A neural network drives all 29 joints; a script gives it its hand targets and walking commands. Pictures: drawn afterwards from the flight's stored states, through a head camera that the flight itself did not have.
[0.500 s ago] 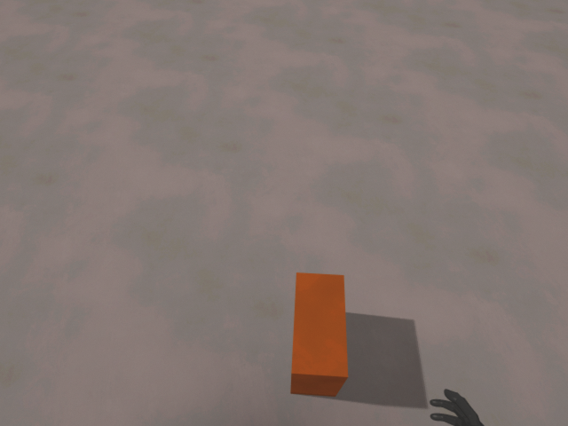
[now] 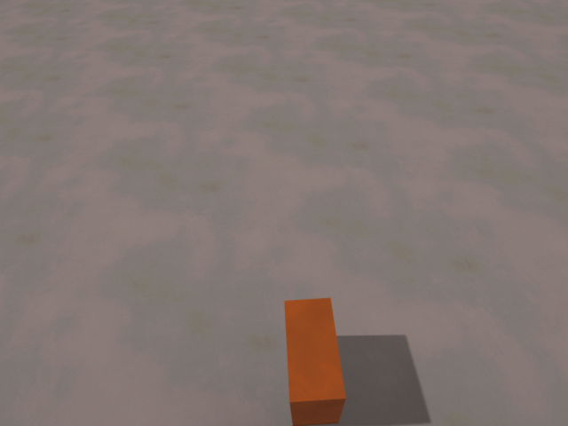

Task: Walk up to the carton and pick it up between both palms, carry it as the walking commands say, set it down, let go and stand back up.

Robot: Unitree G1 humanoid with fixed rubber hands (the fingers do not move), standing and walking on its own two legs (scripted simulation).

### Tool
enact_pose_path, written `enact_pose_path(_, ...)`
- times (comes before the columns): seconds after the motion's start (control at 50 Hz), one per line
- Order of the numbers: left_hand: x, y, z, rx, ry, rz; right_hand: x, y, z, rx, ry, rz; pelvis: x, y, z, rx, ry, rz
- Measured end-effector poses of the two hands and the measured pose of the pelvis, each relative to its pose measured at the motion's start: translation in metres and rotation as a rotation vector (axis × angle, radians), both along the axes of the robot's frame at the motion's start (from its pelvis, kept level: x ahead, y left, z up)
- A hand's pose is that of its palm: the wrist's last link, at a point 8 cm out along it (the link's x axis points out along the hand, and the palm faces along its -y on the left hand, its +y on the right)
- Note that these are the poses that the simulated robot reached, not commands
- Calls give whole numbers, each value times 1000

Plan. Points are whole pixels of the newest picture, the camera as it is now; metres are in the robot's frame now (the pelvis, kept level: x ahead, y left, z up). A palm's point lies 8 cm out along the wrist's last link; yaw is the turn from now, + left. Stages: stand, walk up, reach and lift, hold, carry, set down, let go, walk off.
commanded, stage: walk up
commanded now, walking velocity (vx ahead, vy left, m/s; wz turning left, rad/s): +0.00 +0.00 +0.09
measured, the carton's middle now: (311, 362) +0.43 -0.03 -0.64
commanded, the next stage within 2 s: stand in 1.34 s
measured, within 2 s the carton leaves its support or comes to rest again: neither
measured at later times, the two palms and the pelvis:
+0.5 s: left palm out of the picture -0.02 +0.22 -0.15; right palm out of the picture +0.03 -0.23 -0.15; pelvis +0.01 -0.01 +0.00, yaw +3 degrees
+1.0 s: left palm out of the picture -0.02 +0.23 -0.15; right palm out of the picture +0.04 -0.23 -0.15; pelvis +0.00 +0.00 +0.00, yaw +5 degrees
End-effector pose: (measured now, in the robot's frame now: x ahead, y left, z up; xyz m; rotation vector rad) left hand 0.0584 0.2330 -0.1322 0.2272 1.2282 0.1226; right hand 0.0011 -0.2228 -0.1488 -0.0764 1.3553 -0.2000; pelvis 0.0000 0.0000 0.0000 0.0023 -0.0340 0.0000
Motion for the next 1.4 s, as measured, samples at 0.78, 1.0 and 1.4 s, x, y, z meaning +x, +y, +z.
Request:
enact_pose_path(0.78, -73, -1, -15, -17, 162, 141, 35, -5, 3, -43, -5, 120, 5, -2, -3, -11, 27, 70)
enact_pose_path(1.0, -83, -1, -15, -16, 171, 161, 40, -9, 3, -51, -17, 142, 1, -3, -4, -14, 32, 85)
enact_pose_path(1.4, -92, 0, -16, -8, 173, 185, 47, -13, 3, -61, -34, 176, -3, -5, -6, -17, 35, 102)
